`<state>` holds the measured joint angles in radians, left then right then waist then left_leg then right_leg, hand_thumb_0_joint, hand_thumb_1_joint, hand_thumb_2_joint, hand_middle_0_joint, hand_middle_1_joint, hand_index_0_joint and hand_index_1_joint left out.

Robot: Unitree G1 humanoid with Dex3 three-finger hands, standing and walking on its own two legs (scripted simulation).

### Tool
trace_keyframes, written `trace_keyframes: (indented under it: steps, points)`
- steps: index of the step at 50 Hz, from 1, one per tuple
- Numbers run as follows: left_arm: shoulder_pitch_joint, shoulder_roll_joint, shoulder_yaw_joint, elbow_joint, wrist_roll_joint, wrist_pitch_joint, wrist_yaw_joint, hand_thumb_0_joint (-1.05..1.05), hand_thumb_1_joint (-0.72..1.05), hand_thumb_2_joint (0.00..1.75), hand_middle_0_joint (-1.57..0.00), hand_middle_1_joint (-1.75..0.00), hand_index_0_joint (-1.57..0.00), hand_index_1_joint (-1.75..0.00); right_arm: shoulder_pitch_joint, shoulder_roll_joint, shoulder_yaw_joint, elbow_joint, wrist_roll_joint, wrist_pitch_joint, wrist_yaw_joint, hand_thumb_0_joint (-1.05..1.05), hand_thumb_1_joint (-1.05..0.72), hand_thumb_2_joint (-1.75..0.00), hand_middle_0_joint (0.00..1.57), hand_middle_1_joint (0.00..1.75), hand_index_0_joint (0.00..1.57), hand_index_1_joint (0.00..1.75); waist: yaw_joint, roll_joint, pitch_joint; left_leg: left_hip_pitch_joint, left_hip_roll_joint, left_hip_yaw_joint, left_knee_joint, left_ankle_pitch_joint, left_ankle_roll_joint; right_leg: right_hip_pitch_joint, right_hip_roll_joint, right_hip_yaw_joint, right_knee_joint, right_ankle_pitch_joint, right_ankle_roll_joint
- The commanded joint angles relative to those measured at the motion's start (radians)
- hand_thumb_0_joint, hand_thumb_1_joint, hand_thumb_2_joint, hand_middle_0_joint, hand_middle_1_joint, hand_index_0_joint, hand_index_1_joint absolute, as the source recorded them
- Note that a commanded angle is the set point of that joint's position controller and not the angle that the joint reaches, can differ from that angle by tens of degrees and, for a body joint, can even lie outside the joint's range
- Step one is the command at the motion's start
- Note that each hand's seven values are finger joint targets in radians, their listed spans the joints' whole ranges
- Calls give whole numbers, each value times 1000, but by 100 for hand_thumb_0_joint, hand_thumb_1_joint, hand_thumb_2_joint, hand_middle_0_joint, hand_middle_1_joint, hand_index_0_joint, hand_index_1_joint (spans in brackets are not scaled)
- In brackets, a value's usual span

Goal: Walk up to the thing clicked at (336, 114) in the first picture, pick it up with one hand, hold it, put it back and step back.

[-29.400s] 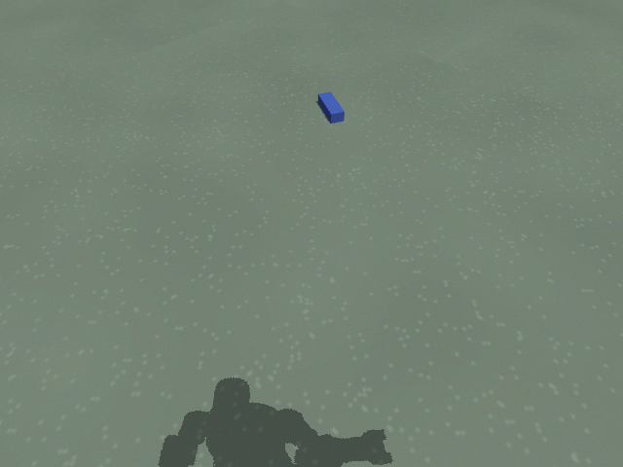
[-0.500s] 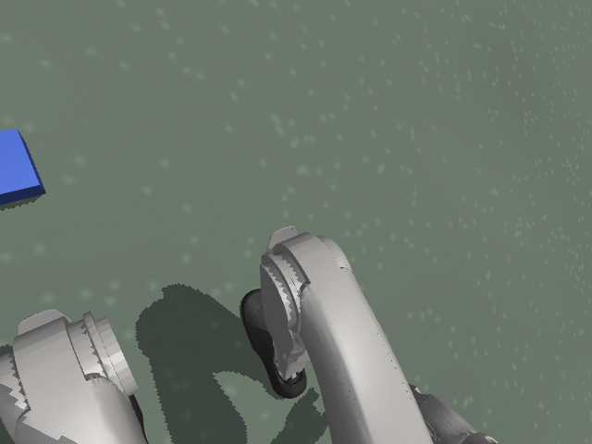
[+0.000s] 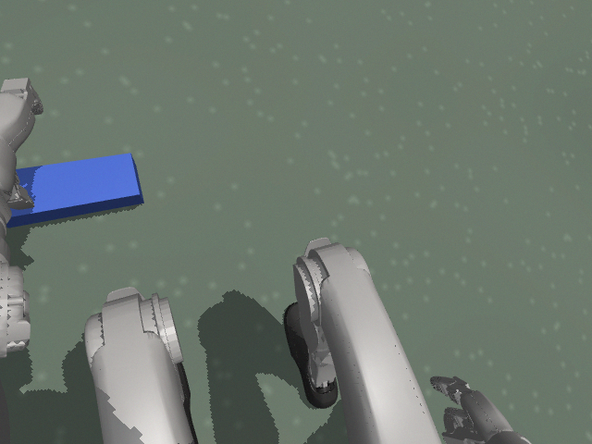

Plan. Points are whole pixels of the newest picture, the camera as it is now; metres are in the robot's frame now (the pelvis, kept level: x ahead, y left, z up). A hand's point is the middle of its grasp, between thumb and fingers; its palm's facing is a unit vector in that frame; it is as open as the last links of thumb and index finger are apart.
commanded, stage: withdraw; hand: left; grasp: from above
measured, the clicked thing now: (70, 189) +0.53 +0.26 -0.33
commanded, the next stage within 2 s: home in 0.18 s
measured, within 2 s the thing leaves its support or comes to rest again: neither
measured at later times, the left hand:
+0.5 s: hand (8, 154) +0.52 +0.27 -0.14, palm faces -0.38 -0.12 -0.92, open 12.9 cm
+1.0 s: hand out of the picture +0.33 +0.23 +0.07, palm faces -0.17 -0.79 -0.59, open 7.5 cm
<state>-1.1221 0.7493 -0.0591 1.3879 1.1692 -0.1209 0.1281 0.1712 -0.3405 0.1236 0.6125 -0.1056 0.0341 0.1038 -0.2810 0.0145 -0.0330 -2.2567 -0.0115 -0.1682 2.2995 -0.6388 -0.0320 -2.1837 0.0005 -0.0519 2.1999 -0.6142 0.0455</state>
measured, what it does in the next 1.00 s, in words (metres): rises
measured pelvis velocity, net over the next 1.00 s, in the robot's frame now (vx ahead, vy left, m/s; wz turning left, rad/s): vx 0.02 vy -0.01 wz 0.09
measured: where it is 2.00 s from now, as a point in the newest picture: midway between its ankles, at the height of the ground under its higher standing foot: (249, 399)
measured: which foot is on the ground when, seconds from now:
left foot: down 0.00-1.00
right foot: down 0.00-1.00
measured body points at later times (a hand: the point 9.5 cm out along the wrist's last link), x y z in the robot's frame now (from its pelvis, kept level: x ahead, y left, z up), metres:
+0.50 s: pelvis +0.01 +0.00 -0.01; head +0.25 +0.05 +0.37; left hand +0.54 +0.28 -0.09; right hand +0.04 -0.25 -0.12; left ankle +0.09 +0.13 -0.33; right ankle +0.12 -0.14 -0.33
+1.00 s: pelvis +0.02 -0.01 +0.17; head +0.17 +0.03 +0.59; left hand +0.33 +0.27 +0.10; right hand +0.24 -0.25 +0.07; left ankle +0.09 +0.13 -0.33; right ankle +0.12 -0.14 -0.33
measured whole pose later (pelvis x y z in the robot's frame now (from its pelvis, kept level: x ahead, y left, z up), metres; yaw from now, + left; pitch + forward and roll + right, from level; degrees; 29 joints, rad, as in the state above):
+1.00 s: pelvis +0.02 -0.01 +0.17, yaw +5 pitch +29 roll -4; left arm -0.21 0.38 -0.01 0.42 0.34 0.22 0.06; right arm 0.08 -0.27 -0.01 0.57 0.03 -0.02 -0.01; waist -0.07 0.04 -0.20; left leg -1.66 0.01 -0.10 1.76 -0.62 -0.04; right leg -1.61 -0.02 -0.04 1.71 -0.61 0.03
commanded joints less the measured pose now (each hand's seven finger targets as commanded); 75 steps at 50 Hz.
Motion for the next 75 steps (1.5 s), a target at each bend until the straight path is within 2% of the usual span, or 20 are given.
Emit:
trace_keyframes:
  steps: [1, 7, 10, 13, 16, 19, 20, 23, 25, 29, 33, 35, 39, 42, 54, 56, 57, 65, 71, 75]
  points:
    - [-338, 208, 35, -75, 33, -46, 106, 0, -54, 103, -9, -102, -8, -103, 200, -213, -48, 7, -18, -3, -22, 0, -91, -90, 20, 30, 20, 30, -57, 237, -584, 369, -4, 112, -192, 65, 53, 307, 41, -95, -187, 76, -87]
    - [-451, 308, 95, -43, 87, -77, 239, 0, -57, 103, -7, -103, -6, -104, 210, -227, -39, 12, -51, -39, -23, 0, -91, -90, 20, 30, 20, 30, -79, 327, -622, 401, -1, 109, -152, 40, 46, 269, 45, -101, -144, 51, -88]
    - [-459, 340, 132, -107, 103, -58, 279, 0, -57, 102, -7, -102, -7, -103, 218, -242, -52, 14, -55, -58, -22, 0, -91, -90, 20, 30, 20, 30, -61, 424, -687, 473, -1, 113, -168, 53, 38, 230, 36, -123, -114, 86, -90]
    - [-403, 326, 144, -185, 88, -16, 286, 0, -57, 102, -7, -101, -7, -102, 231, -230, -70, 5, -45, -65, -12, 0, -91, -90, 20, 30, 20, 30, -31, 473, -851, 547, 2, 126, -174, 123, 38, 307, 36, -114, -109, 161, -89]
    - [-333, 269, 127, -161, 40, 45, 260, 0, -41, 89, -22, -85, -19, -86, 257, -218, -86, 35, -28, -57, -2, 0, -89, -89, 20, 30, 20, 30, -30, 435, -819, 514, 1, 133, -187, 171, 43, 312, 38, -114, -121, 212, -86]
    - [-283, 260, 132, -206, -13, 88, 211, 0, -21, 92, -22, -69, -20, -72, 276, -210, -104, 46, -14, -41, 2, 0, -89, -89, 20, 30, 20, 30, -10, 378, -838, 492, 0, 139, -196, 185, 52, 372, 41, -105, -147, 221, -82]
    - [-257, 247, 134, -256, -37, 98, 188, 0, -14, 92, -22, -67, -20, -69, 273, -200, -109, 43, -7, -34, 5, 0, -89, -90, 20, 30, 20, 30, 16, 377, -891, 511, 0, 142, -211, 197, 53, 411, 42, -98, -155, 230, -82]
    - [-140, 185, 138, -332, -121, 130, 107, 0, 10, 91, -21, -57, -20, -59, 277, -198, -142, 25, 20, -13, 9, 0, -89, -90, 20, 30, 20, 30, 45, 333, -874, 546, -4, 147, -256, 228, 51, 440, 36, -89, -200, 235, -89]
    - [-67, 183, 164, -473, -188, 136, 57, 0, 26, 91, -21, -51, -20, -53, 265, -195, -172, -3, 44, 5, 6, 0, -89, -90, 20, 30, 20, 30, 92, 341, -907, 579, -7, 146, -310, 212, 48, 467, 29, -75, -234, 205, -96]
    - [106, 83, 167, -676, -348, 155, -24, 0, 57, 87, -20, -38, -19, -38, 218, -168, -193, -43, 76, 24, -8, 0, -90, -90, 20, 30, 20, 30, 109, 218, -852, 585, -5, 125, -383, 152, 61, 511, 24, -60, -328, 166, -86]
    - [261, -21, 128, -855, -483, 175, -73, 0, 88, 90, -20, -30, -20, -30, 160, -138, -207, -73, 94, 23, -28, 0, -90, -90, 20, 30, 20, 30, 127, 160, -797, 659, 9, 109, -470, 131, 62, 561, 20, -44, -413, 154, -81]
    - [324, -26, 157, -928, -542, 190, -75, 0, 90, 90, -20, -30, -20, -30, 144, -136, -217, -88, 102, 16, -40, 0, -90, -90, 20, 30, 20, 30, 146, 153, -786, 711, 9, 98, -528, 93, 59, 589, 13, -41, -460, 120, -80]
    - [438, -120, 106, -1015, -637, 224, -72, 0, 90, 90, -20, -30, -20, -30, 93, -111, -215, -104, 115, -10, -66, 0, -90, -90, 20, 30, 20, 30, 150, 147, -731, 823, 20, 89, -635, 52, 53, 640, 12, -32, -547, 98, -75]
    - [537, -142, 117, -1089, -717, 256, -57, 0, 90, 90, -20, -30, -20, -30, 54, -97, -209, -117, 123, -39, -90, 0, -90, -90, 20, 30, 20, 30, 168, 129, -704, 879, 18, 100, -706, 18, 52, 725, 10, -16, -634, 67, -70]
    - [916, -270, 134, -1291, -1030, 373, -21, 0, 90, 90, -20, -30, -20, -30, -54, -38, -169, -166, 145, -139, -168, 0, -90, -90, 20, 30, 20, 30, 182, 79, -543, 1118, 15, 111, -965, 47, 54, 1050, 4, 29, -932, 76, -59]
    - [983, -277, 151, -1337, -1068, 392, -16, 0, 90, 90, -20, -30, -20, -30, -56, -29, -162, -178, 147, -152, -180, 0, -90, -90, 20, 30, 20, 30, 199, 70, -522, 1173, 17, 106, -1019, 57, 52, 1106, 5, 30, -982, 81, -59]
    - [1009, -302, 141, -1336, -1084, 402, -17, 0, 90, 90, -20, -30, -20, -30, -42, -23, -157, -175, 147, -157, -186, 0, -90, -90, 20, 30, 20, 30, 185, 68, -506, 1199, 18, 105, -1041, 66, 52, 1124, 4, 31, -1003, 95, -59]
    - [1260, -387, 167, -1477, -1199, 477, -25, 0, 90, 90, -20, -30, -20, -30, 11, 5, -127, -196, 147, -205, -252, 0, -90, -90, 20, 30, 20, 30, 199, 57, -429, 1410, 18, 112, -1210, 241, 46, 1352, 8, 17, -1177, 250, -53]
    - [1452, -418, 173, -1594, -1236, 516, -39, 0, 90, 90, -20, -30, -20, -30, 53, 17, -127, -222, 140, -239, -286, 0, -90, -90, 20, 30, 20, 30, 214, 47, -362, 1546, 13, 130, -1317, 350, 44, 1499, 13, 7, -1303, 346, -46]
    - [1556, -432, 159, -1663, -1232, 533, -52, 0, 90, 90, -20, -30, -20, -30, 64, 19, -130, -243, 133, -257, -299, 0, -90, -90, 20, 30, 20, 30, 221, 41, -321, 1605, 10, 133, -1371, 406, 43, 1550, 19, -5, -1348, 393, -46]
